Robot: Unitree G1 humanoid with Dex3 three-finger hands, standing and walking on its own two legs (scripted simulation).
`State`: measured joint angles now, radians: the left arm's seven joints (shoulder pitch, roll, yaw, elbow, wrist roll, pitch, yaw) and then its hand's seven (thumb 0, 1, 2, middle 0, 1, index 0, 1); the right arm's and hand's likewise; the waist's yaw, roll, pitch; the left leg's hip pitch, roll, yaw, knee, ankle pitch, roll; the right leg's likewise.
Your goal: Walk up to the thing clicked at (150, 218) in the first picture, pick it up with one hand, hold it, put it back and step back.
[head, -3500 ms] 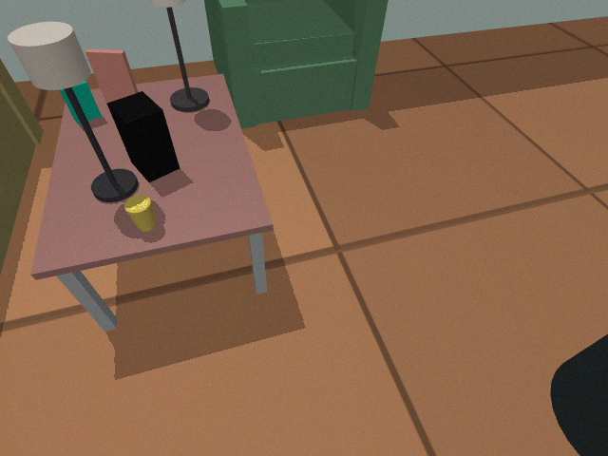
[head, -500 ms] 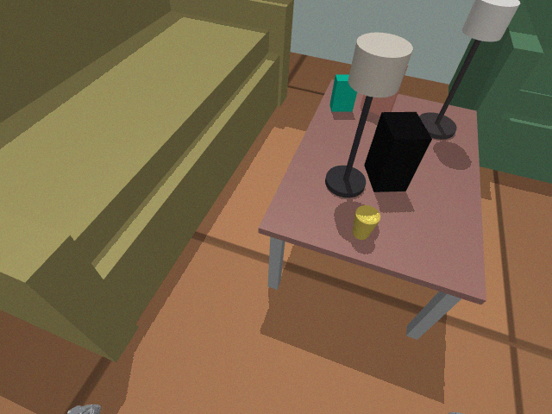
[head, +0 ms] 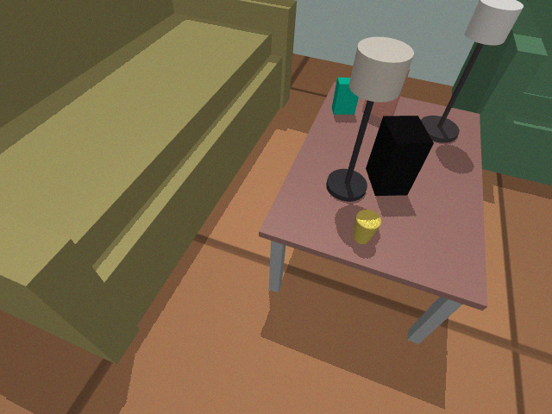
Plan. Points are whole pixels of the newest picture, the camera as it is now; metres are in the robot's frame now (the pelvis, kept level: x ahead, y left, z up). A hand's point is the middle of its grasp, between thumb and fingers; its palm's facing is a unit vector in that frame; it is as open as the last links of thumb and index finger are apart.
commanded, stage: stand
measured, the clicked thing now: (364, 228) +0.65 -0.25 -0.31
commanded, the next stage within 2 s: none
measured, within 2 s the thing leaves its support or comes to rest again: neither
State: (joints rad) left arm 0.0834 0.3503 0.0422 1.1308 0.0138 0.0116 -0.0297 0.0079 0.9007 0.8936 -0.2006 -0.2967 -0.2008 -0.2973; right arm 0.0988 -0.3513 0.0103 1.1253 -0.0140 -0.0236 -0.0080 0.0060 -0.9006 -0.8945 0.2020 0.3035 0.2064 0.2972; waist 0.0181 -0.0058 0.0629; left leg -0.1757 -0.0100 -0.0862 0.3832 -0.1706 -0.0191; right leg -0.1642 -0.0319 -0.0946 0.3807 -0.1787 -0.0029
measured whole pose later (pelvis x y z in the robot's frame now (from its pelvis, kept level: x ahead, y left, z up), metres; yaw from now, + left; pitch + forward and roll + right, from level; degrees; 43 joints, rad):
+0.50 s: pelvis +0.01 +0.00 +0.00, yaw -1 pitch -2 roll +0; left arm 0.09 0.35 0.01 1.15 0.01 -0.01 -0.01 0.01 0.90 0.89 -0.20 -0.30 -0.20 -0.30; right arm 0.10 -0.35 0.01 1.15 -0.01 -0.01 0.00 0.01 -0.90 -0.89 0.20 0.30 0.21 0.30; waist 0.01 0.01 0.05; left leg -0.11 0.00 -0.07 0.31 -0.16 -0.02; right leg -0.12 -0.02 -0.08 0.34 -0.17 0.00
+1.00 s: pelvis +0.02 -0.01 +0.00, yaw -1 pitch -2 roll +0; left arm 0.10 0.35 0.01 1.14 0.01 -0.01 -0.01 0.01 0.90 0.89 -0.20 -0.30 -0.20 -0.30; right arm 0.11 -0.36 0.02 1.14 -0.01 -0.01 0.00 0.01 -0.90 -0.89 0.20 0.30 0.21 0.30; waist 0.01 0.01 0.05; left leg -0.11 0.01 -0.07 0.31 -0.17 -0.03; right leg -0.12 -0.01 -0.08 0.33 -0.18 -0.01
